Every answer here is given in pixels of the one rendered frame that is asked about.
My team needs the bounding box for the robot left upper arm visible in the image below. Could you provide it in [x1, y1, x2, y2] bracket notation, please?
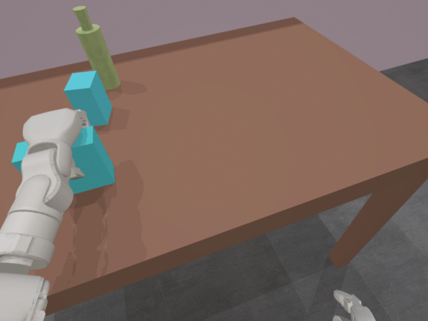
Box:
[0, 272, 50, 321]

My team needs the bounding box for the right robot hand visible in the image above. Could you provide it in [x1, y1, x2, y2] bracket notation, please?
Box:
[333, 290, 376, 321]

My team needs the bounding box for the table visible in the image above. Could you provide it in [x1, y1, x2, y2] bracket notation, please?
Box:
[0, 17, 428, 316]

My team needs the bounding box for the left robot hand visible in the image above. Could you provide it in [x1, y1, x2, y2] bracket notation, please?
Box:
[23, 108, 90, 180]

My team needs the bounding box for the sponge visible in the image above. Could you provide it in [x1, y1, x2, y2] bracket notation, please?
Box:
[11, 126, 115, 194]

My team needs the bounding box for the robot left forearm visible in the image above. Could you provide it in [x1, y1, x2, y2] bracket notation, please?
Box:
[0, 138, 74, 275]

